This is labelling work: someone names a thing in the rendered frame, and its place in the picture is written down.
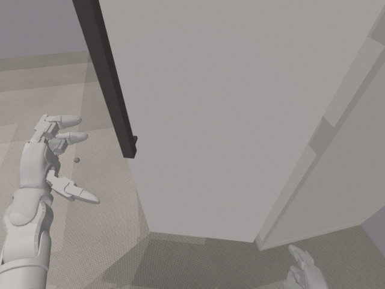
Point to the robot left forearm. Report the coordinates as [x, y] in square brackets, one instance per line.
[25, 255]

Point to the left robot hand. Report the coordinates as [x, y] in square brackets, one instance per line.
[41, 153]

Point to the right robot hand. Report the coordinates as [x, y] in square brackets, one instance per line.
[311, 278]

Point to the handle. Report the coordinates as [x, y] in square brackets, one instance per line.
[93, 27]

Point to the fridge door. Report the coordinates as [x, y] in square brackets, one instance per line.
[224, 96]

